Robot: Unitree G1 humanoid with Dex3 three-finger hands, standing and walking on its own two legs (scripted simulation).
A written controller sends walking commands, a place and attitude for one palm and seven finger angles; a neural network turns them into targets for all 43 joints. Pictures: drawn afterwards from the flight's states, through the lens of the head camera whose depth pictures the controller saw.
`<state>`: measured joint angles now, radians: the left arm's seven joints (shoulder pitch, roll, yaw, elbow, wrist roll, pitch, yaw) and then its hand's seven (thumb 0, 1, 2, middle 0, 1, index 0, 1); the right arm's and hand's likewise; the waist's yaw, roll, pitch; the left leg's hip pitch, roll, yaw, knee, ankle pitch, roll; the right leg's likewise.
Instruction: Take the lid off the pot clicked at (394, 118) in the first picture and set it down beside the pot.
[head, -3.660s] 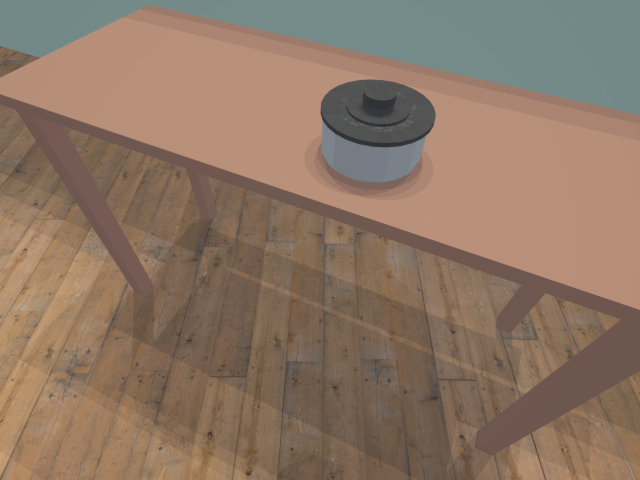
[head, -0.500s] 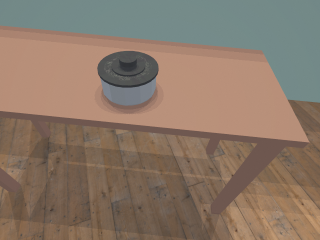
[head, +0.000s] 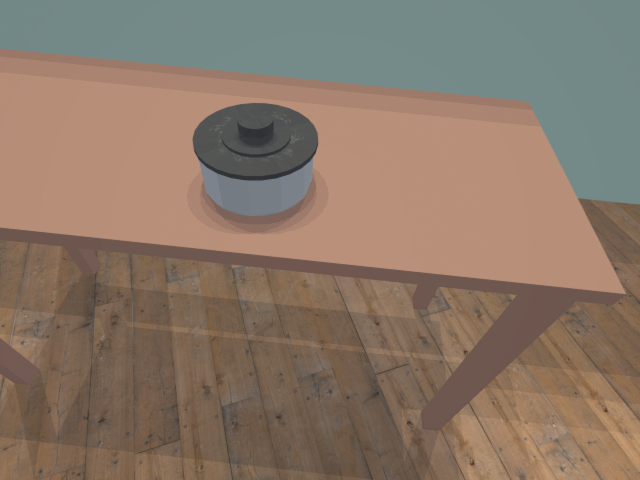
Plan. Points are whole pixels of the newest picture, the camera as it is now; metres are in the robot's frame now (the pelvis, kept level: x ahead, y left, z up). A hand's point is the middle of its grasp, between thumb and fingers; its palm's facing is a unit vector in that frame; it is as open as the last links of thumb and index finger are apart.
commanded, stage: look again from close up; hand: left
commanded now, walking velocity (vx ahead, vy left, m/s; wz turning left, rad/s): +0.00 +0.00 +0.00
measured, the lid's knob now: (255, 123) +0.56 +0.14 +0.14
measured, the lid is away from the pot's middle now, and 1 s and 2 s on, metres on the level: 0.00 0.00 0.00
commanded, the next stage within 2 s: shuffle to correct the standing spot in 0.06 s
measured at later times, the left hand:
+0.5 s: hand out of the picture +0.02 +0.19 -0.20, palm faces +0.08 -0.98 -0.17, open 7.4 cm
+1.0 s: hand (206, 435) +0.21 +0.18 -0.18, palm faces +0.05 -0.98 -0.21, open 7.4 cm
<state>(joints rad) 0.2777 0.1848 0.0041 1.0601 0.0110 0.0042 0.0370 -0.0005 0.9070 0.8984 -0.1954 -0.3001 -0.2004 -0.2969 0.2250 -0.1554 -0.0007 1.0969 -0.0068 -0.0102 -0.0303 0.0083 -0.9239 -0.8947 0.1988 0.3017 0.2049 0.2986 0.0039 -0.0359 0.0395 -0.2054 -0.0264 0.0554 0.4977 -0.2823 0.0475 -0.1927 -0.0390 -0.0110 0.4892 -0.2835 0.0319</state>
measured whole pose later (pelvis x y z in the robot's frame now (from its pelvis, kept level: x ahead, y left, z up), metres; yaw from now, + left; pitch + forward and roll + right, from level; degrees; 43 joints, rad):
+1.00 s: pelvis +0.11 +0.00 -0.01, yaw +3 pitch +0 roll +0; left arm 0.12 0.16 0.04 0.90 0.02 0.00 0.05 0.00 0.91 0.90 -0.20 -0.30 -0.20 -0.30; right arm 0.24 -0.12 -0.06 1.02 0.00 0.04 -0.05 0.01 -0.90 -0.89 0.20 0.30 0.21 0.30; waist -0.03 -0.03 0.15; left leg -0.39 -0.04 0.00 1.07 -0.60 -0.01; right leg -0.39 -0.02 -0.05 0.62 -0.23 -0.03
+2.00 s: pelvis +0.06 +0.06 -0.01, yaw +2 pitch +0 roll -1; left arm 0.35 0.15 -0.01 1.06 0.02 0.00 0.04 0.00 0.91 0.90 -0.20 -0.30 -0.20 -0.30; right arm 0.34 -0.15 -0.01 1.03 -0.02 0.02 -0.01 0.01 -0.91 -0.89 0.20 0.30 0.20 0.30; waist -0.03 0.02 0.01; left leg -0.34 -0.02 0.03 0.58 -0.24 0.05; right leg -0.24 -0.01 0.01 0.56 -0.32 0.00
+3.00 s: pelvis +0.11 +0.04 +0.00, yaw +1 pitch +0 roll +0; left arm 0.31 0.17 -0.01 1.05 0.01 -0.01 0.04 0.00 0.91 0.90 -0.20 -0.30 -0.20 -0.30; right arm 0.23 -0.15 0.00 1.08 0.00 -0.01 -0.03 0.01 -0.93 -0.89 0.20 0.30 0.20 0.30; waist 0.00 -0.04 0.06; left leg -0.21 0.00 0.03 0.48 -0.26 0.01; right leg -0.11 0.01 0.01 0.44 -0.33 -0.01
